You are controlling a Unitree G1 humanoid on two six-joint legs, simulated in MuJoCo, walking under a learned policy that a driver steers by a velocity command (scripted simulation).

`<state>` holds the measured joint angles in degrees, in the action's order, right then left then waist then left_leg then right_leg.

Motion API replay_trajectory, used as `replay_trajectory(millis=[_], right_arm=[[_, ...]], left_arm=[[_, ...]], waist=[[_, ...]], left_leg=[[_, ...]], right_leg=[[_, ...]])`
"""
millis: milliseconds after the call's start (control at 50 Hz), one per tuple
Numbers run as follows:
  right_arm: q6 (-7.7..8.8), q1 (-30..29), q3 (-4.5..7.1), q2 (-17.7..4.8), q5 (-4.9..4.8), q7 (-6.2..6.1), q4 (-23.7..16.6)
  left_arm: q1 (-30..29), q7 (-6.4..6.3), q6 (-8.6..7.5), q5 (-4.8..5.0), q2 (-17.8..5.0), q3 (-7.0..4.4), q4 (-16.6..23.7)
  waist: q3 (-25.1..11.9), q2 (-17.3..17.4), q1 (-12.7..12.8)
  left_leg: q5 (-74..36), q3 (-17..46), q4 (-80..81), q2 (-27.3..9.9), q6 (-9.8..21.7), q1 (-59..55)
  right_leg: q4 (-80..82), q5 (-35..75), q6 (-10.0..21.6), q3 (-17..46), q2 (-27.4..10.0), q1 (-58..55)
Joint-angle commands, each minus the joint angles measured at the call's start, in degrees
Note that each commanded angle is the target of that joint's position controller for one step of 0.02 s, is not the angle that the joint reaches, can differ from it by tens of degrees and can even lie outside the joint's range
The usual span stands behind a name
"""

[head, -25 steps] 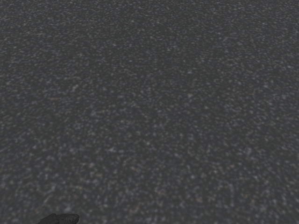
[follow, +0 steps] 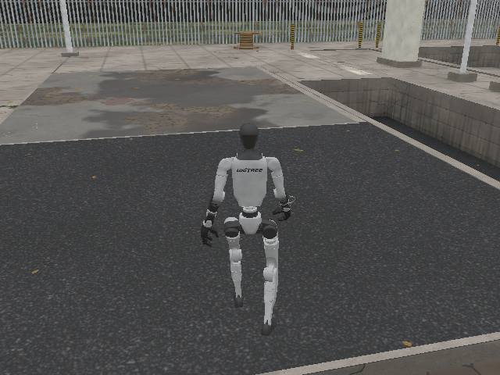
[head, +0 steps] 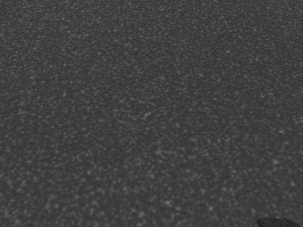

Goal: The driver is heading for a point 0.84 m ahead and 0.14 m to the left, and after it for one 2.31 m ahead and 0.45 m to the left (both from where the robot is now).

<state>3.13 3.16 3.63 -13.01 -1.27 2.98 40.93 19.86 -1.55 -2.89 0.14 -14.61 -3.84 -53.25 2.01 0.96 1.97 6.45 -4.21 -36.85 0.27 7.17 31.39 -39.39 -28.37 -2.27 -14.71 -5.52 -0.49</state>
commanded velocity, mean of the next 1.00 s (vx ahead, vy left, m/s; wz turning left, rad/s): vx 0.28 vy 0.00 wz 0.38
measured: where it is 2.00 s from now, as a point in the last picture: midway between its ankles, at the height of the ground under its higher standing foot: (139, 208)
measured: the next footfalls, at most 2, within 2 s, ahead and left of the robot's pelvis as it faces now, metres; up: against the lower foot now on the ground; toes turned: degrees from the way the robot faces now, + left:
right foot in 0.46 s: +0.44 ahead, -0.08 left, +0.00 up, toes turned +20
left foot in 0.82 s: +0.34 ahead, +0.15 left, +0.00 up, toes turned +20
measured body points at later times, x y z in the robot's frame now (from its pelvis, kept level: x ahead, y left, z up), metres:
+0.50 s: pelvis +0.27 -0.01 +0.01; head +0.30 +0.00 +0.46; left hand +0.43 +0.28 -0.05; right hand +0.42 -0.27 -0.10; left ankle +0.12 +0.07 -0.68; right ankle +0.41 -0.09 -0.71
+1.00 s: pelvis +0.34 +0.02 +0.02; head +0.33 +0.03 +0.47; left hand +0.34 +0.29 -0.10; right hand +0.58 -0.13 -0.07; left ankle +0.30 +0.14 -0.71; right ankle +0.41 -0.10 -0.71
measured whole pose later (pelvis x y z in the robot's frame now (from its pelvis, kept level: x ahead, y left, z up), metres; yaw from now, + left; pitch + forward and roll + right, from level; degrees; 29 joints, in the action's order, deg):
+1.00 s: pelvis +0.34 +0.02 +0.02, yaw +22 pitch +0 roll -1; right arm -0.3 10.7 1.9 -11.1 1.3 -0.6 37.3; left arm 11.5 0.0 -1.1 -1.2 -12.7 -1.5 -47.5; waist 0.0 -0.3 1.9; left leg 16.4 2.7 -33.0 0.0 -0.2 16.3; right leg -30.3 -14.0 -1.3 -2.1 -1.5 15.8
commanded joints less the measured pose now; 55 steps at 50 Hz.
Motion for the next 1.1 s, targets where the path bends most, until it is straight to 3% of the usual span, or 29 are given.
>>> replay_trajectory(millis=[20, 40, 60, 80, 100, 160, 220, 280, 340, 360, 420, 440, 460, 480, 500, 520, 540, 580, 640, 700, 780, 800, 820, 840, 860, 880, 920, 980, 1100], right_arm=[[0.57, 22.0, 5.51, -17.6, 0.88, -1.38, -0.6], [0.93, 20.9, 4.54, -13.5, 1.32, -1.35, -0.3], [1.17, 17.2, 3.87, -10.8, 0.59, -1.45, -0.9], [1.26, 12.4, 3.26, -9.0, 0.44, -1.4, -2.0], [1.34, 9.5, 2.64, -7.3, 0.71, -1.5, -3.1], [1.75, 9.3, 2.88, -8.6, 0.74, -2.04, -3.8], [1.52, 11.9, 3.42, -10.6, 0.41, -3.27, -3.4], [0.91, 14.1, 3.48, -10.6, 0.01, -3.78, -3.1], [0.49, 16.4, 3.63, -10.9, -0.17, -3.84, -2.6], [0.17, 16.7, 3.62, -10.6, -0.21, -3.99, -2.6], [-1.03, 15.3, 3.65, -10.0, -0.31, -4.6, -3.6], [-1.05, 13.4, 3.28, -8.8, -0.35, -4.69, -4.9], [-0.66, 11.7, 2.12, -5.6, 0.65, -4.72, -7.0], [-0.34, 23.1, 1.16, -2.5, 0.71, -4.65, -6.7], [-0.28, 26.6, 1.81, -8.6, 0.26, -4.39, -5.6], [-1.1, 20.8, 2.71, -11.5, -0.09, -4.52, -5.4], [-1.96, 15.9, 2.7, -11.6, 0.43, -4.77, -6.3], [-3.26, 13.4, 2.36, -8.9, 0.78, -4.74, -7.2], [-3.65, 14.9, 0.68, -3.9, 0.94, -4.72, -6.4], [-3.62, 13.2, 0.53, -4.5, 1.21, -4.49, -6.0], [-4.32, 11.2, 0.82, -5.0, 1.68, -3.87, -6.1], [-4.35, 10.0, 0.85, -5.7, 2.45, -3.9, -7.1], [-4.34, 9.4, 1.21, -8.7, 3.17, -4.31, -8.4], [-4.42, 5.8, 1.17, -9.7, 3.19, -4.43, -8.5], [-4.11, 4.4, 0.58, -6.1, 2.99, -3.93, -8.6], [-3.74, 4.2, 0.17, -4.6, 3.29, -3.64, -8.2], [-2.94, 5.3, 0.28, -5.4, 3.01, -3.48, -7.7], [-2.37, 7.5, 0.23, -5.0, 2.4, -3.84, -7.1], [-2.38, 7.3, 0.24, -4.1, 2.22, -3.91, -7.2]], left_arm=[[-1.2, 1.15, -4.78, 0.37, -4.4, 0.41, 9.4], [-7.3, 1.74, -6.11, 2.35, -6.6, -0.3, 11.2], [-8.6, 1.62, -6.64, 2.07, -6.4, 0.02, 11.6], [-8.7, 1.11, -6.5, 0.76, -6.7, -0.39, 11.0], [-7.8, 0.88, -5.69, 0.0, -7.8, -1.14, 11.1], [-7.2, 0.78, -3.35, -0.85, -5.9, -1.25, 12.3], [-13.7, 0.48, -2.84, -1.25, -4.2, -0.57, 14.5], [-19.9, 1.07, -3.15, -0.69, -3.2, -0.04, 16.0], [-23.7, 1.82, -3.78, 0.2, -4.5, -0.39, 17.5], [-24.1, 2.02, -4.05, 0.02, -5.3, -0.74, 17.9], [-20.0, 2.47, -5.08, -0.43, -6.9, -1.87, 17.6], [-16.2, 2.3, -5.42, -1.08, -7.8, -2.34, 16.9], [-9.2, 1.95, -5.51, -2.46, -11.4, -3.12, 16.5], [-4.6, 1.87, -4.64, -3.41, -13.8, -3.48, 15.5], [-3.6, 2.17, -3.81, -1.15, -11.7, -3.38, 14.9], [-6.3, 1.83, -3.05, -0.76, -7.6, -2.27, 16.4], [-9.3, 1.67, -2.17, -1.01, -5.4, -1.21, 16.7], [-12.7, 1.67, -1.27, -1.38, -4.3, -0.31, 16.0], [-15.6, 1.92, -1.1, -1.72, -5.7, -0.64, 14.7], [-14.8, 1.82, -0.43, -0.72, -7.2, -1.01, 13.3], [-14.0, 1.87, 0.8, 0.31, -6.0, -0.14, 12.5], [-12.2, 2.02, 0.82, 0.01, -4.3, 0.57, 11.7], [-11.0, 2.25, 0.66, -1.22, -2.5, 1.3, 11.7], [-6.5, 2.35, 0.47, -1.55, -0.7, 1.66, 11.3], [-8.6, 1.97, 0.73, -1.93, -2.5, 1.47, 10.8], [-10.2, 1.8, 0.96, -1.8, -4.0, 1.03, 10.7], [-9.9, 1.3, 1.34, -1.66, -4.8, 0.72, 9.8], [-9.1, 1.35, 1.0, -1.23, -3.8, 0.87, 8.8], [-9.1, 1.18, 1.1, -0.84, -3.4, 0.82, 6.9]], waist=[[-25.7, 9.7, -7.9], [-20.1, 5.9, -9.2], [-13.8, 2.3, -7.0], [-10.0, -1.6, -4.1], [-8.3, -1.6, -1.8], [-6.3, -0.8, 0.2], [-4.3, 0.8, -1.6], [-3.8, 3.6, -4.2], [-3.6, 4.8, -5.8], [-3.3, 5.1, -5.7], [-5.2, 7.5, -2.9], [-7.7, 7.2, -0.5], [-15.1, 2.1, 2.3], [-23.9, -15.4, -1.6], [-26.2, -16.6, -1.6], [-19.1, -10.9, 0.3], [-14.4, -6.5, 0.3], [-8.9, -5.6, -2.3], [-9.1, -8.8, -4.4], [-12.6, -10.0, -3.4], [-10.0, -8.7, -3.8], [-8.7, -7.2, -3.5], [-8.6, -1.1, -1.9], [-7.8, 8.7, 3.0], [-6.1, 8.9, 0.9], [-3.2, 7.9, 0.3], [-1.2, 6.2, -0.3], [-2.3, 2.8, -0.7], [-4.1, 0.4, -0.8]], left_leg=[[4.6, 53.8, 17.5, -20.5, 19.7, -55.7], [1.9, 45.6, 18.5, -18.4, 15.9, -53.1], [-2.3, 36.8, 18.1, -15.7, 13.5, -44.4], [-6.9, 31.1, 18.8, -13.4, 11.7, -35.1], [-10.9, 27.3, 20.1, -11.7, 10.8, -28.1], [-15.8, 23.1, 22.6, -9.7, 11.0, -18.9], [-14.9, 19.2, 22.9, -6.9, 9.3, -15.7], [-7.7, 18.2, 21.4, -4.7, 6.7, -15.0], [-2.8, 22.1, 18.9, -6.2, 6.0, -17.5], [-4.6, 23.6, 16.4, -6.3, 5.4, -19.2], [-12.0, 27.1, 7.6, -5.1, 2.5, -22.8], [-14.2, 25.7, 1.9, -2.3, 0.2, -21.2], [-6.4, 21.4, -12.0, 0.9, -2.9, -14.7], [33.5, 15.9, -30.1, 8.9, -7.2, 2.2], [34.3, 16.8, -39.8, 4.8, -8.6, 8.1], [29.6, 15.7, -43.4, 2.9, -10.0, 11.1], [26.0, 13.4, -42.1, 1.4, -10.5, 11.0], [23.5, 12.3, -35.1, -1.2, -10.6, 5.2], [20.0, 7.4, -18.7, -1.1, -10.7, -5.8], [11.7, 6.4, -7.9, -1.4, -10.4, -12.1], [2.6, 4.5, 8.5, 0.0, -7.3, -21.9], [0.4, 7.4, 12.0, -2.1, -5.8, -24.9], [-5.3, 15.2, 13.6, -9.2, -3.4, -27.5], [2.0, 17.5, 14.5, -12.2, 0.1, -20.2], [13.7, 16.3, 16.3, -9.2, -0.4, -13.7], [17.7, 14.5, 16.2, -6.7, -2.4, -11.7], [13.6, 12.6, 14.4, -4.8, -4.6, -11.8], [5.5, 11.7, 11.3, -4.4, -4.6, -14.8], [-1.1, 11.0, 9.2, -3.6, -4.2, -16.7]], right_leg=[[-45.6, -5.5, 0.9, 18.0, 8.2, 43.2], [-45.5, -0.5, 2.3, 20.9, 4.8, 48.6], [-40.8, 4.5, 3.2, 20.4, 2.2, 48.2], [-36.0, 7.2, 3.1, 19.9, 0.1, 44.6], [-32.6, 8.6, 2.7, 20.1, -1.3, 40.0], [-24.7, 10.9, 0.6, 18.8, -1.7, 35.8], [-12.8, 20.2, -1.1, 17.6, 0.1, 36.2], [0.6, 29.8, -1.1, 17.3, 3.2, 32.6], [6.4, 30.7, -0.8, 18.0, 4.9, 30.7], [8.5, 29.3, -0.3, 18.4, 5.6, 30.5], [14.1, 27.0, 2.4, 17.5, 7.7, 24.3], [16.7, 32.7, 4.0, 17.4, 6.0, 17.2], [13.3, 48.3, 8.2, 24.7, -3.9, 3.2], [11.2, 65.0, 20.3, 44.4, -20.0, -16.2], [13.4, 52.1, 22.8, 54.0, -22.7, -16.1], [14.5, 46.3, 20.3, 46.1, -18.6, -10.7], [15.2, 45.2, 18.0, 38.7, -15.1, -3.9], [17.9, 46.5, 16.0, 30.9, -10.3, 8.5], [20.2, 53.5, 15.6, 22.5, -6.4, 16.3], [19.7, 51.8, 16.1, 21.6, -7.5, 14.5], [18.9, 24.2, 12.2, 21.6, -5.6, 18.6], [18.5, 15.5, 8.8, 21.4, -3.9, 21.3], [13.7, 7.5, 5.0, 18.5, -0.6, 24.7], [12.6, 6.7, 2.4, 13.6, 3.6, 21.1], [12.3, 11.3, 1.0, 13.6, 3.5, 15.7], [12.4, 13.7, 0.8, 13.6, 3.5, 15.3], [12.5, 15.0, 1.3, 13.9, 3.1, 16.2], [12.7, 16.9, 1.8, 14.2, 2.7, 16.2], [11.4, 20.0, 1.5, 14.2, 2.4, 14.5]])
